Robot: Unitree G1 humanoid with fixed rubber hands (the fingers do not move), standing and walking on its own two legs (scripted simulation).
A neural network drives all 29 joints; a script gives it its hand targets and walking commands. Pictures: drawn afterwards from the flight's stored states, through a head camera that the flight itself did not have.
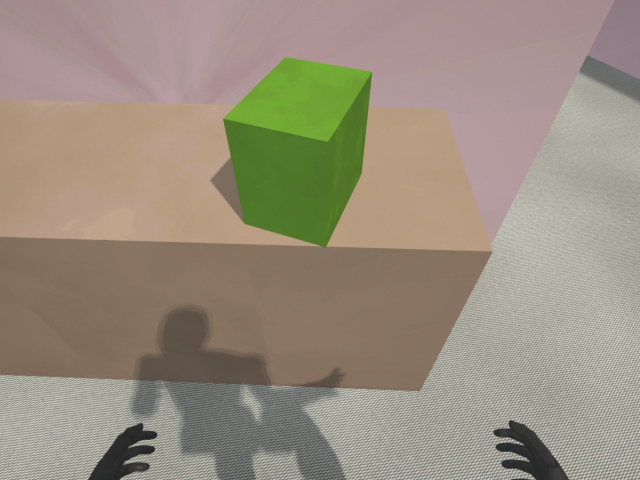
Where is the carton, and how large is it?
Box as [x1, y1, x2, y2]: [223, 57, 371, 246]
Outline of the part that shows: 285,57 223,118 244,223 325,246 361,173 371,72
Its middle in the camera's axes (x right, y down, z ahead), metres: -0.02 -0.16 +0.72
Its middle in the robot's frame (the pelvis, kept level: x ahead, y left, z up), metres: +0.65 +0.03 +0.04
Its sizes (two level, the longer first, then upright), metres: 0.228 0.168 0.228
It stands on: a pedestal, 0.68 m high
